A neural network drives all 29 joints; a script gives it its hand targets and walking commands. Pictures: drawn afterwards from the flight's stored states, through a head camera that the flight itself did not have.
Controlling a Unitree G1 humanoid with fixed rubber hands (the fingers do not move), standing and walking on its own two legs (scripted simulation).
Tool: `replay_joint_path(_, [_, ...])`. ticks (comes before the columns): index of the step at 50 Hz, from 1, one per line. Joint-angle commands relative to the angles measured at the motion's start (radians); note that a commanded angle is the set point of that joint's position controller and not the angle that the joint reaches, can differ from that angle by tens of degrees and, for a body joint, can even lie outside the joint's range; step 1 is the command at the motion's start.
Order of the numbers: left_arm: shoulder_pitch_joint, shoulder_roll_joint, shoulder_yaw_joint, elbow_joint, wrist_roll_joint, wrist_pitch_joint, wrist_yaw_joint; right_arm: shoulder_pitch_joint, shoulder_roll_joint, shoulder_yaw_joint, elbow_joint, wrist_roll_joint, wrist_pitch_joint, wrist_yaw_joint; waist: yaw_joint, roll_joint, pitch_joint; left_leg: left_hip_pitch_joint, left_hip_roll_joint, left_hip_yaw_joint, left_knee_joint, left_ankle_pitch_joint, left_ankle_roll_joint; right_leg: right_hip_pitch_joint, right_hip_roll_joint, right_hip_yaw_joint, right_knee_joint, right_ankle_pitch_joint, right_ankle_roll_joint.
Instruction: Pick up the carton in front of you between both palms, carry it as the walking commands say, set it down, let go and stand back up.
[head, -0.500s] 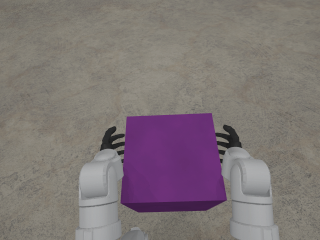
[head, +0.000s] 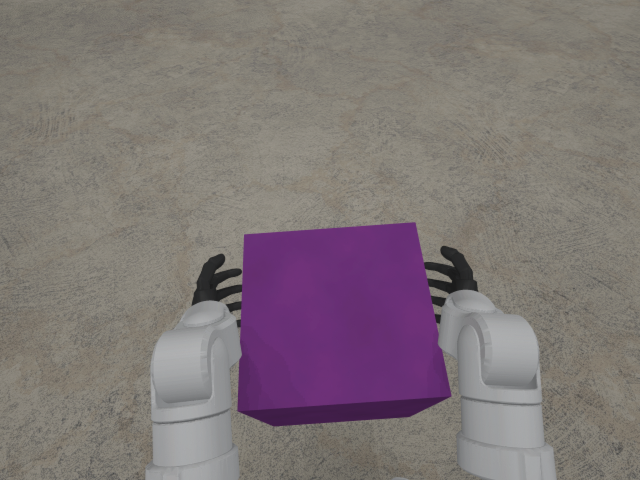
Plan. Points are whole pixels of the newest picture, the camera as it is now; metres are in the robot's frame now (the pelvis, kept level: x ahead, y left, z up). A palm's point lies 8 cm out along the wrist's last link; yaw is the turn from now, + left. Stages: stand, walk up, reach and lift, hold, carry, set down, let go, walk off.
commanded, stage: carry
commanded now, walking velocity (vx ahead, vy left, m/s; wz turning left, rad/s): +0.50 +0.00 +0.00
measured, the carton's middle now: (336, 336) +0.32 -0.01 -0.03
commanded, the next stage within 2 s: none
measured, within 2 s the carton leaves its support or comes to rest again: neither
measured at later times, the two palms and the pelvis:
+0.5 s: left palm (262, 130) +0.62 +0.10 +0.10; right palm (436, 129) +0.62 -0.19 +0.09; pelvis +0.32 -0.05 -0.01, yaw +1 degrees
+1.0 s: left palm (295, 54) +0.92 +0.05 +0.08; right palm (426, 49) +0.93 -0.24 +0.08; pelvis +0.64 -0.11 -0.02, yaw +3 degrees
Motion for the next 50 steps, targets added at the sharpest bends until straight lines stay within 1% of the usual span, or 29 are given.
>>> replay_joint_path(1, [-0.450, -1.028, -0.671, 0.065, -0.444, 0.008, -0.399, -0.447, 0.925, 0.652, -0.004, 0.398, 0.013, 0.452, 0.025, 0.132, -0.420, 0.004, 0.083, 0.046, 0.149, 0.061, 0.061, 0.462, 0.026, -0.094, -0.167, 0.159, -0.026])
replay_joint_path(2, [-0.446, -1.027, -0.664, 0.048, -0.431, 0.009, -0.405, -0.465, 0.914, 0.663, -0.030, 0.398, 0.018, 0.448, 0.045, -0.045, -0.433, -0.156, 0.049, 0.065, 0.333, 0.027, 0.027, 0.580, -0.087, 0.110, -0.218, -0.026, -0.079])
replay_joint_path(3, [-0.463, -1.005, -0.670, 0.056, -0.448, 0.012, -0.412, -0.467, 0.962, 0.652, 0.002, 0.410, 0.028, 0.448, 0.043, -0.188, -0.449, -0.301, -0.039, 0.011, 0.528, -0.083, 0.004, 0.686, -0.236, 0.396, -0.300, -0.002, -0.164])
replay_joint_path(4, [-0.427, -1.014, -0.656, 0.095, -0.429, 0.012, -0.427, -0.528, 0.953, 0.660, -0.011, 0.393, 0.021, 0.442, 0.050, -0.262, -0.420, -0.487, -0.050, -0.078, 0.668, -0.288, 0.021, 0.795, -0.312, 0.511, -0.338, 0.151, -0.168])
replay_joint_path(5, [-0.474, -1.007, -0.655, 0.074, -0.419, 0.012, -0.430, -0.470, 0.979, 0.673, 0.078, 0.400, 0.028, 0.454, 0.043, -0.221, -0.382, -0.536, 0.010, -0.128, 0.798, -0.250, 0.022, 0.740, -0.345, 0.506, -0.363, 0.186, -0.132])
replay_joint_path(7, [-0.400, -1.067, -0.631, 0.162, -0.403, 0.006, -0.430, -0.595, 0.997, 0.695, -0.011, 0.431, 0.025, 0.450, 0.056, -0.119, -0.353, -0.591, 0.012, -0.124, 0.763, -0.213, 0.037, 0.757, -0.284, 0.386, -0.329, 0.423, -0.168])
replay_joint_path(9, [-0.510, -1.084, -0.664, 0.032, -0.444, -0.004, -0.435, -0.552, 1.032, 0.723, -0.022, 0.437, 0.000, 0.453, 0.049, -0.097, -0.376, -0.557, 0.014, -0.121, 0.650, -0.122, 0.033, 0.755, -0.254, 0.255, -0.316, 0.554, -0.138])
replay_joint_path(11, [-0.560, -1.069, -0.649, 0.000, -0.458, 0.000, -0.444, -0.568, 1.020, 0.715, -0.026, 0.414, -0.006, 0.437, 0.046, -0.145, -0.363, -0.540, 0.032, -0.097, 0.624, -0.013, 0.043, 0.709, -0.235, 0.186, -0.344, 0.534, -0.123])
replay_joint_path(13, [-0.546, -1.063, -0.655, 0.041, -0.489, 0.005, -0.452, -0.559, 1.033, 0.658, -0.029, 0.412, -0.005, 0.420, 0.036, -0.066, -0.326, -0.576, 0.013, -0.060, 0.585, 0.057, 0.034, 0.738, -0.212, 0.128, -0.363, 0.559, -0.108])
replay_joint_path(16, [-0.520, -1.043, -0.637, 0.033, -0.486, 0.012, -0.441, -0.544, 1.033, 0.698, -0.065, 0.408, -0.004, 0.403, 0.027, -0.155, -0.328, -0.527, -0.010, -0.029, 0.416, 0.129, 0.029, 0.735, -0.136, 0.011, -0.373, 0.591, -0.108])
replay_joint_path(18, [-0.528, -1.026, -0.641, 0.010, -0.462, 0.018, -0.436, -0.574, 0.982, 0.689, -0.118, 0.400, 0.001, 0.402, 0.047, -0.087, -0.314, -0.499, -0.016, -0.009, 0.342, 0.177, 0.033, 0.743, -0.163, 0.035, -0.361, 0.598, -0.128])
replay_joint_path(23, [-0.497, -1.017, -0.623, 0.116, -0.418, 0.044, -0.435, -0.485, 0.961, 0.667, 0.020, 0.398, 0.034, 0.440, 0.029, -0.103, -0.221, -0.322, -0.039, 0.064, 0.200, 0.255, 0.069, 0.673, -0.147, -0.056, -0.313, 0.668, -0.108])
replay_joint_path(25, [-0.532, -1.027, -0.636, 0.102, -0.398, 0.043, -0.427, -0.504, 0.975, 0.668, 0.049, 0.389, 0.036, 0.453, 0.021, -0.064, -0.272, -0.169, -0.096, 0.077, 0.130, 0.214, 0.098, 0.653, -0.117, -0.087, -0.113, 0.882, -0.072])
replay_joint_path(26, [-0.514, -0.992, -0.626, 0.137, -0.400, 0.041, -0.430, -0.537, 0.970, 0.662, 0.036, 0.401, 0.035, 0.459, -0.012, -0.054, -0.330, 0.037, -0.055, 0.029, 0.125, 0.213, 0.123, 0.548, -0.085, -0.109, 0.040, 0.800, -0.033])
replay_joint_path(27, [-0.496, -1.011, -0.648, 0.110, -0.400, 0.034, -0.436, -0.596, 0.944, 0.664, 0.015, 0.403, 0.033, 0.457, -0.019, 0.047, -0.431, 0.283, 0.115, -0.224, 0.141, 0.242, 0.206, 0.293, -0.033, -0.095, 0.289, 0.574, -0.009])
replay_joint_path(28, [-0.561, -1.029, -0.664, 0.103, -0.423, 0.038, -0.435, -0.523, 0.972, 0.634, 0.098, 0.382, 0.034, 0.457, -0.031, 0.308, -0.524, 0.518, 0.300, -0.582, 0.064, 0.310, 0.341, 0.021, 0.094, -0.033, 0.577, 0.065, 0.008])
replay_joint_path(29, [-0.464, -1.043, -0.626, 0.192, -0.390, 0.040, -0.438, -0.536, 1.010, 0.639, 0.106, 0.411, 0.027, 0.458, -0.027, 0.322, -0.475, 0.532, 0.325, -0.600, -0.011, 0.452, 0.354, -0.126, 0.112, 0.061, 0.745, -0.220, -0.008])
replay_joint_path(31, [-0.575, -1.077, -0.643, 0.054, -0.428, -0.005, -0.436, -0.496, 1.070, 0.693, 0.032, 0.438, -0.007, 0.472, -0.004, 0.068, -0.415, 0.513, 0.296, -0.480, 0.012, 0.569, 0.266, -0.210, 0.008, 0.147, 0.684, -0.172, -0.034])
replay_joint_path(32, [-0.481, -1.059, -0.618, 0.126, -0.391, -0.001, -0.436, -0.517, 1.068, 0.673, 0.043, 0.436, -0.013, 0.477, -0.002, 0.053, -0.390, 0.437, 0.293, -0.395, -0.015, 0.534, 0.216, -0.174, -0.021, 0.145, 0.544, -0.120, -0.031])
replay_joint_path(33, [-0.486, -1.108, -0.666, 0.094, -0.395, -0.019, -0.428, -0.544, 1.087, 0.648, 0.015, 0.438, -0.020, 0.479, 0.002, 0.130, -0.420, 0.378, 0.263, -0.337, -0.048, 0.483, 0.196, -0.108, -0.034, 0.152, 0.459, -0.058, -0.027])
replay_joint_path(36, [-0.541, -1.136, -0.711, -0.042, -0.447, -0.046, -0.410, -0.526, 1.074, 0.655, -0.066, 0.478, -0.038, 0.485, 0.010, 0.146, -0.403, 0.252, 0.204, -0.198, -0.112, 0.346, 0.158, -0.001, -0.004, 0.052, 0.233, -0.015, -0.009])
replay_joint_path(37, [-0.455, -1.132, -0.676, 0.061, -0.430, -0.033, -0.405, -0.509, 1.023, 0.652, -0.049, 0.444, -0.029, 0.472, 0.003, 0.145, -0.341, 0.227, 0.234, -0.188, -0.144, 0.290, 0.180, -0.017, -0.030, 0.067, 0.165, -0.033, -0.001])
replay_joint_path(38, [-0.520, -1.090, -0.701, -0.071, -0.432, -0.056, -0.401, -0.523, 1.047, 0.671, -0.060, 0.454, -0.029, 0.471, 0.006, 0.175, -0.352, 0.197, 0.188, -0.125, -0.116, 0.222, 0.162, 0.058, -0.002, 0.033, 0.057, -0.022, 0.000])
replay_joint_path(42, [-0.413, -1.077, -0.700, 0.071, -0.422, -0.032, -0.410, -0.485, 0.981, 0.637, 0.023, 0.422, -0.027, 0.459, 0.011, 0.215, -0.353, 0.110, 0.168, -0.012, -0.049, 0.030, 0.107, 0.251, 0.001, -0.072, -0.177, 0.160, 0.009])
replay_joint_path(43, [-0.404, -1.059, -0.688, 0.096, -0.420, -0.024, -0.408, -0.418, 0.962, 0.647, 0.068, 0.393, -0.023, 0.460, 0.031, 0.150, -0.379, 0.043, 0.126, 0.021, 0.036, -0.051, 0.084, 0.377, 0.027, -0.103, -0.187, 0.154, 0.011])
replay_joint_path(44, [-0.466, -1.079, -0.703, 0.065, -0.436, -0.023, -0.419, -0.411, 0.978, 0.649, 0.056, 0.380, -0.021, 0.456, 0.033, 0.072, -0.415, -0.058, 0.099, 0.028, 0.164, -0.044, 0.076, 0.556, 0.016, -0.081, -0.176, 0.071, 0.002])
replay_joint_path(46, [-0.479, -1.031, -0.689, 0.042, -0.445, -0.030, -0.429, -0.472, 0.994, 0.664, 0.036, 0.393, 0.001, 0.461, 0.037, -0.277, -0.349, -0.340, -0.051, -0.007, 0.526, -0.230, 0.032, 0.637, -0.251, 0.446, -0.373, -0.177, -0.114])
replay_joint_path(47, [-0.478, -1.043, -0.669, 0.093, -0.438, -0.023, -0.430, -0.478, 0.969, 0.637, 0.037, 0.375, -0.001, 0.457, 0.048, -0.241, -0.347, -0.473, -0.036, -0.080, 0.677, -0.351, 0.037, 0.665, -0.323, 0.542, -0.424, -0.210, -0.163])
replay_joint_path(50, [-0.471, -1.056, -0.690, 0.091, -0.445, 0.002, -0.426, -0.548, 0.980, 0.649, -0.006, 0.409, 0.002, 0.449, 0.049, -0.033, -0.312, -0.509, 0.024, -0.146, 0.708, -0.248, 0.049, 0.602, -0.311, 0.449, -0.375, 0.067, -0.178])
